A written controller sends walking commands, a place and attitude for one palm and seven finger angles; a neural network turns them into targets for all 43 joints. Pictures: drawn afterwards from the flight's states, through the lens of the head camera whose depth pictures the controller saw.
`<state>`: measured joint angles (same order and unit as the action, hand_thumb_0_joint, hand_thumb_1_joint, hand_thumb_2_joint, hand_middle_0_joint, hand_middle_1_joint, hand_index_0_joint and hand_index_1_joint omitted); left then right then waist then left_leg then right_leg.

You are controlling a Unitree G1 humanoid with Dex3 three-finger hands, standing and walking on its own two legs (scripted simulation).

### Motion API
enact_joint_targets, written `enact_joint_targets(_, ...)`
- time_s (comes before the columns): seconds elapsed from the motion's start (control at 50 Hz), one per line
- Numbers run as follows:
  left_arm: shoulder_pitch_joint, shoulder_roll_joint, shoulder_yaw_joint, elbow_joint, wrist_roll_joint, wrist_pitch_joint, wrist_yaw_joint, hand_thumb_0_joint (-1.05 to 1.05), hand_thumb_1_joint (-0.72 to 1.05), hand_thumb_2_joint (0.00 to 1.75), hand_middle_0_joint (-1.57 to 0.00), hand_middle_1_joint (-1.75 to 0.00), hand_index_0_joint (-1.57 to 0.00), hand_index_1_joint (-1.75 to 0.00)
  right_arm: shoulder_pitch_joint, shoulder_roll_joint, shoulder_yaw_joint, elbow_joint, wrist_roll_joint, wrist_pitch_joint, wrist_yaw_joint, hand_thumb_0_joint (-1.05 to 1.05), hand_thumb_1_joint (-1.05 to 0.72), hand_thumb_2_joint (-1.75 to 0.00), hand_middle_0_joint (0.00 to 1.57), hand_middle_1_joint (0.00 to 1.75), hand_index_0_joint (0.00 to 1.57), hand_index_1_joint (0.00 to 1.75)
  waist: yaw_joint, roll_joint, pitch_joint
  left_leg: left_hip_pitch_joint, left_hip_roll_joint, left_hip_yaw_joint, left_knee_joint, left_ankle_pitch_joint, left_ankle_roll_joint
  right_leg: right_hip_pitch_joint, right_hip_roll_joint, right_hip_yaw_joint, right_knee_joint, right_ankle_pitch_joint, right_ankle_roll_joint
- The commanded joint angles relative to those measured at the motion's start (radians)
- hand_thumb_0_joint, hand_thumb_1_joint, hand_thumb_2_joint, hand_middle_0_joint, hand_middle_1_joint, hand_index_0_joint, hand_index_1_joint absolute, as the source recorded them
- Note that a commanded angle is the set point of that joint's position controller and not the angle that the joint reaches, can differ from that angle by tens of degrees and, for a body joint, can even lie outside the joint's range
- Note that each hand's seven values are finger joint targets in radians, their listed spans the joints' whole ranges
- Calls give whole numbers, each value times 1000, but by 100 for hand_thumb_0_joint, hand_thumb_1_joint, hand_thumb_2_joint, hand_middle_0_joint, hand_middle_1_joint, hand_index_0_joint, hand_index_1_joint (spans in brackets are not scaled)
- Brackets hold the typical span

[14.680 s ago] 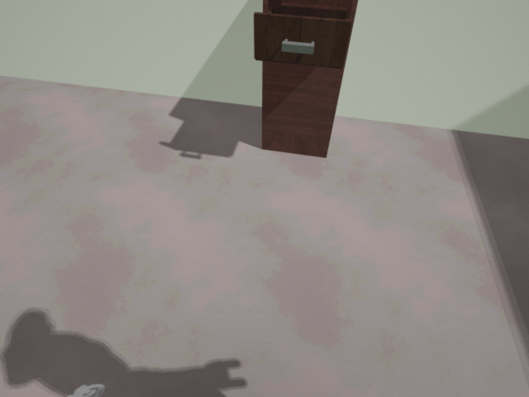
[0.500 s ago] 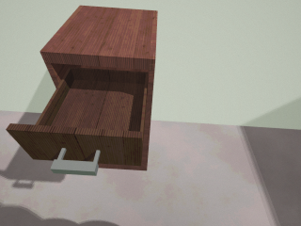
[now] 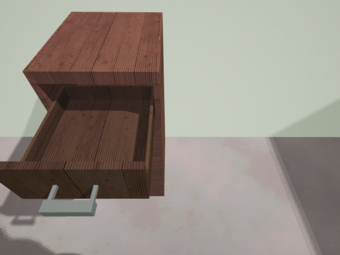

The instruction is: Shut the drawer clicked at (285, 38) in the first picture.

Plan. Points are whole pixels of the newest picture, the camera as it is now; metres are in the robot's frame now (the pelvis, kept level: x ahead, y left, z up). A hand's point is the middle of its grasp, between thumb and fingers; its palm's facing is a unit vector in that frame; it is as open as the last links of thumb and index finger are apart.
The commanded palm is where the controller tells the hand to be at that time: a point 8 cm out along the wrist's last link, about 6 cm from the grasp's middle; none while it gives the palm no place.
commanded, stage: come to a stop and stand still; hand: left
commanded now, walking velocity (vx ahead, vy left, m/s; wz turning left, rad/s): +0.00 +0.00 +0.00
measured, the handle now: (72, 198) +0.24 +0.24 +0.00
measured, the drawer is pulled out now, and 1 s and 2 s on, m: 0.29 0.29 0.28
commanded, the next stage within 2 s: look again from close up in 0.86 s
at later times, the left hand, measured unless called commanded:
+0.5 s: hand out of the picture +0.02 +0.20 -0.17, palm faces +0.01 -0.98 -0.20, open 7.4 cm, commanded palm none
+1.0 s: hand out of the picture -0.04 +0.20 -0.17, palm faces +0.01 -0.99 -0.16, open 7.4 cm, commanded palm none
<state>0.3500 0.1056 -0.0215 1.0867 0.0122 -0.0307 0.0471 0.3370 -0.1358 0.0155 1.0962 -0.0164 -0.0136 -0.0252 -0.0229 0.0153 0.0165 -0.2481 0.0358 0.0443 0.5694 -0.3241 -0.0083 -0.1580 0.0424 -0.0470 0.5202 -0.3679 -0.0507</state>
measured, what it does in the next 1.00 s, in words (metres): stands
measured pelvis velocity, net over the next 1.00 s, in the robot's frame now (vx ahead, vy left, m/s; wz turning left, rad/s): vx -0.01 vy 0.03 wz -0.01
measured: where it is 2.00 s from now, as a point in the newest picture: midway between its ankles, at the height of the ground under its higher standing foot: outside the picture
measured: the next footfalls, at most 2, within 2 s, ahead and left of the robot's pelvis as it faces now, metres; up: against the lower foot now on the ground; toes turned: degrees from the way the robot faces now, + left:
none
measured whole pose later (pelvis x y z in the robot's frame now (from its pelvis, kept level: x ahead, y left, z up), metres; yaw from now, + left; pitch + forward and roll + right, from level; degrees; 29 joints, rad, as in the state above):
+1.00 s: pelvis -0.01 +0.03 +0.01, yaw -1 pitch -1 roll +0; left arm 0.35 0.15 -0.02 1.11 0.01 -0.01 0.04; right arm 0.28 -0.14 0.02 1.16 -0.01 -0.02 -0.03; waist 0.00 -0.03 0.02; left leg -0.18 -0.02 0.08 0.44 -0.25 0.04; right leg -0.11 -0.01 -0.02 0.44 -0.31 0.00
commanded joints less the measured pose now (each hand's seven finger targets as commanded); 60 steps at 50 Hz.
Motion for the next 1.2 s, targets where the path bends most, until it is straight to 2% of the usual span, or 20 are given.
enact_joint_targets(0.0,68,124,31,-42,0,-10,8,0,90,90,-20,-30,-20,-30,29,-86,-19,-34,4,-16,-11,0,-90,-90,20,30,20,30,15,-54,24,20,61,-44,-49,309,38,4,-135,108,-63,530,-5)
enact_joint_targets(0.04,66,127,33,-46,-3,-4,8,0,90,90,-20,-30,-20,-30,13,-93,-21,-30,4,-13,-12,0,-90,-90,20,30,20,30,18,-37,24,33,64,-49,-52,317,41,-6,-132,107,-68,470,-1)
enact_joint_targets(0.08,62,134,33,-46,-2,-3,7,0,90,90,-20,-30,-20,-30,-6,-95,-21,-26,5,-11,-13,0,-90,-90,20,30,20,30,21,-38,25,40,61,-46,-59,306,40,-5,-138,114,-81,476,4)
enact_joint_targets(0.16,48,148,34,-55,-2,-1,7,0,90,90,-20,-30,-20,-30,-20,-108,-21,-24,5,-11,-13,0,-90,-90,20,30,20,30,20,-29,25,58,64,-51,-72,363,41,6,-138,108,-83,499,10)
enact_joint_targets(0.24,38,154,36,-62,-2,6,7,0,90,90,-20,-30,-20,-30,-35,-126,-20,-24,3,-14,-14,0,-90,-90,20,30,20,30,25,1,25,83,74,-67,-90,426,47,2,-131,101,-86,434,12)
enact_joint_targets(0.28,32,162,35,-61,-3,6,4,0,90,90,-20,-30,-20,-30,-52,-129,-19,-29,4,-12,-14,0,-90,-90,20,30,20,30,27,-8,33,81,70,-67,-105,389,47,-1,-136,104,-100,426,16)
enact_joint_targets(0.36,26,166,33,-63,-3,6,3,0,90,90,-20,-30,-20,-30,-63,-140,-20,-27,5,-13,-13,0,-90,-90,20,30,20,30,27,-15,20,105,72,-67,-119,401,48,2,-139,104,-109,427,20)
enact_joint_targets(0.44,20,163,31,-59,-3,10,1,0,90,90,-20,-30,-20,-30,-68,-145,-18,-22,5,-14,-11,0,-90,-90,20,30,20,30,29,-9,39,102,73,-77,-148,371,51,-9,-135,102,-122,350,21)
enact_joint_targets(0.46,23,162,30,-58,-3,10,0,0,90,90,-20,-30,-20,-30,-69,-145,-18,-22,5,-15,-10,0,-90,-90,20,30,20,30,29,-2,39,105,73,-78,-152,364,52,-12,-136,104,-127,340,22)
enact_joint_targets(0.5,24,162,32,-54,0,8,-1,0,90,90,-20,-30,-20,-30,-65,-142,-17,-15,8,-17,-9,0,-90,-90,20,30,20,30,29,-32,32,106,73,-79,-161,359,55,0,-135,98,-131,337,25)
enact_joint_targets(0.66,40,153,27,-33,-2,9,-3,0,90,90,-20,-30,-20,-30,-55,-140,-14,3,8,-19,-7,0,-90,-90,20,30,20,30,31,-26,39,99,68,-86,-190,298,59,-11,-141,102,-148,277,27)
enact_joint_targets(0.7,39,152,26,-29,0,10,-4,0,90,90,-20,-30,-20,-30,-53,-131,-13,9,11,-17,-6,0,-90,-90,20,30,20,30,32,-42,69,77,67,-85,-201,254,58,-21,-138,101,-157,248,26)
enact_joint_targets(0.76,47,146,25,-20,-2,11,-4,0,90,90,-20,-30,-20,-30,-46,-133,-12,14,9,-18,-6,0,-90,-90,20,30,20,30,32,-23,58,81,66,-89,-208,238,59,-26,-140,102,-156,228,26)
enact_joint_targets(0.88,65,134,24,-8,-2,10,-4,0,90,90,-20,-30,-20,-30,-30,-122,-14,25,9,-20,-8,0,-90,-90,20,30,20,30,32,-27,47,85,67,-90,-208,243,61,-30,-141,100,-154,230,25)
enact_joint_targets(0.9,65,133,23,-7,0,10,-3,0,90,90,-20,-30,-20,-30,-28,-118,-13,25,12,-20,-7,0,-90,-90,20,30,20,30,33,-35,64,77,68,-89,-213,236,62,-34,-140,96,-158,223,28)
enact_joint_targets(0.96,72,128,22,-2,-1,10,-2,0,90,90,-20,-30,-20,-30,-21,-118,-13,29,10,-22,-9,0,-90,-90,20,30,20,30,32,-20,50,86,69,-92,-209,254,63,-36,-141,99,-152,231,27)
enact_joint_targets(1.0,72,125,22,0,1,11,-2,0,90,90,-20,-30,-20,-30,-18,-111,-14,31,12,-20,-8,0,-90,-90,20,30,20,30,32,-38,68,76,70,-92,-217,231,63,-42,-137,97,-156,215,29)
enact_joint_targets(1.06,76,118,22,2,0,12,-2,0,90,90,-20,-30,-20,-30,-15,-110,-14,31,10,-20,-9,0,-90,-90,20,30,20,30,32,-14,71,69,69,-96,-222,213,62,-51,-138,96,-155,201,28)
enact_joint_targets(1.12,80,116,21,2,1,11,-2,0,90,90,-20,-30,-20,-30,-9,-110,-15,31,10,-23,-9,0,-90,-90,20,30,20,30,32,-16,55,84,71,-95,-218,238,63,-50,-137,97,-151,217,29)
enact_joint_targets(1.18,83,112,22,5,1,11,-2,0,90,90,-20,-30,-20,-30,-12,-105,-15,32,11,-22,-9,0,-90,-90,20,30,20,30,33,-34,71,76,70,-94,-220,230,63,-56,-140,99,-156,216,28)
